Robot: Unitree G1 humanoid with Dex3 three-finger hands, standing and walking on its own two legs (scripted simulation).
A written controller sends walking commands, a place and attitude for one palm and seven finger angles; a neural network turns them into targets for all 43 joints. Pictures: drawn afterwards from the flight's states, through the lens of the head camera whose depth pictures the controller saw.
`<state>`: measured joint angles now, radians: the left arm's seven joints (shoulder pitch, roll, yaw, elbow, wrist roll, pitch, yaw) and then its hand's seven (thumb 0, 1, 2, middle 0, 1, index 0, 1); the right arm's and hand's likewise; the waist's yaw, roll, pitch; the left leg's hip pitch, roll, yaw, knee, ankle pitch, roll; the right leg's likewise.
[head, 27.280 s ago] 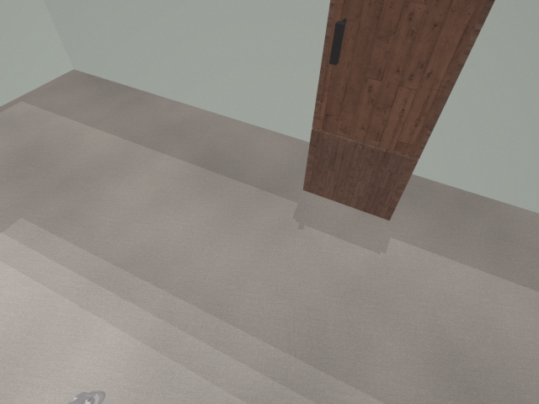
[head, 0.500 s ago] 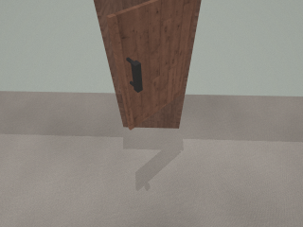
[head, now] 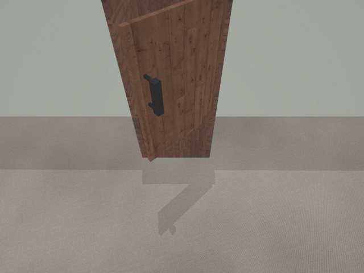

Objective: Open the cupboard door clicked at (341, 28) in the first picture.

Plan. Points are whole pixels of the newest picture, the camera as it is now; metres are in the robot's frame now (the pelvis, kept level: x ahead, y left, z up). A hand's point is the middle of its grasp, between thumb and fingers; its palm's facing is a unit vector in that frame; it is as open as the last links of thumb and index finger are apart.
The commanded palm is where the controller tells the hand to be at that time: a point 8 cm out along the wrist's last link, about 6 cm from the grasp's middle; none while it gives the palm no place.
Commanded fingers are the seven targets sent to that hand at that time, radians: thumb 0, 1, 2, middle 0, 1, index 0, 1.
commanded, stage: walk to a spot facing it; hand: left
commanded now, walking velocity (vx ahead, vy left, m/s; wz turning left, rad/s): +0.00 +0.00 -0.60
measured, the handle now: (152, 95) +0.62 +0.14 +0.02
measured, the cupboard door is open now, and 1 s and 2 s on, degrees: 44 44 44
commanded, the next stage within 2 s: none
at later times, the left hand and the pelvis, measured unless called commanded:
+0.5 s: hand out of the picture +0.08 +0.18 -0.17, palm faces -0.19 -0.94 -0.29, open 7.4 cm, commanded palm none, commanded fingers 0.00 0.90 0.90 -0.20 -0.30 -0.20 -0.30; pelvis -0.02 -0.02 -0.01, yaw -14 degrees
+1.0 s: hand (143, 262) +0.18 +0.12 -0.17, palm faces -0.49 -0.82 -0.29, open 7.4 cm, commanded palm none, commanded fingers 0.00 0.90 0.90 -0.20 -0.30 -0.20 -0.30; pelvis -0.03 -0.02 -0.03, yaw -32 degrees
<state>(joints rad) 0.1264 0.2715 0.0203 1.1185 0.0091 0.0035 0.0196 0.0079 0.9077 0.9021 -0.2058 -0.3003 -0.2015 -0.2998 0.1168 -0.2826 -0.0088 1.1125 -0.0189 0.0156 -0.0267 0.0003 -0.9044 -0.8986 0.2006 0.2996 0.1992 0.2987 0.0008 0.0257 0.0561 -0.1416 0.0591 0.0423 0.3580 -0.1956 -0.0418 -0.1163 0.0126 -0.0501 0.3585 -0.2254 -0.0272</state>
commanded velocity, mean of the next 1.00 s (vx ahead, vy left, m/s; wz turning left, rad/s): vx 0.00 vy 0.00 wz -0.60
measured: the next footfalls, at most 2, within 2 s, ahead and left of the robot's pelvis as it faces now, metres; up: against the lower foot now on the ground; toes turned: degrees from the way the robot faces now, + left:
left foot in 0.72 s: +0.07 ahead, +0.13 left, +0.00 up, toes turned -23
right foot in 1.00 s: -0.04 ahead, -0.15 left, +0.00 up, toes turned -34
